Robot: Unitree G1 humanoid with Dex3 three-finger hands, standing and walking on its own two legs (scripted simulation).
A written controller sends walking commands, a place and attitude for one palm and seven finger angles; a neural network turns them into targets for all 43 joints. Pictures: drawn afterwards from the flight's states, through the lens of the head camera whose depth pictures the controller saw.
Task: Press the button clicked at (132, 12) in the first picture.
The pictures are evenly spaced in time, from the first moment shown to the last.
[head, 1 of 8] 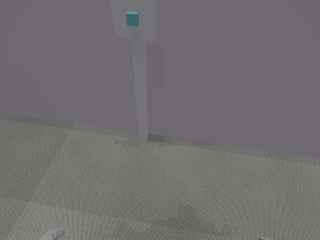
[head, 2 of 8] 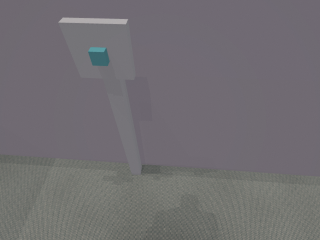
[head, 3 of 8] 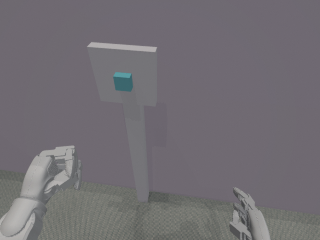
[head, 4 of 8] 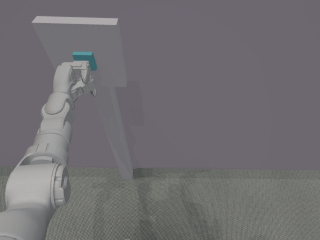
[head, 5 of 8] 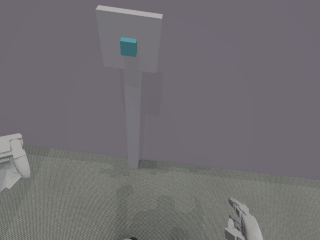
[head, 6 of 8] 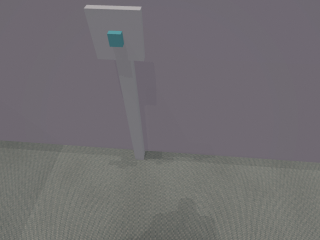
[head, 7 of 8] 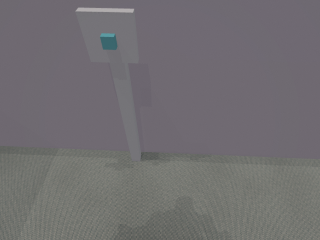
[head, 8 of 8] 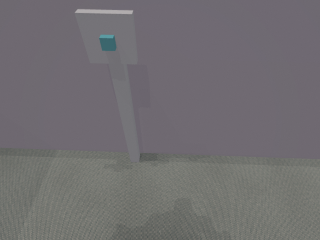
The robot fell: no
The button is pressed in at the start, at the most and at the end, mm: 0 11 0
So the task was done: yes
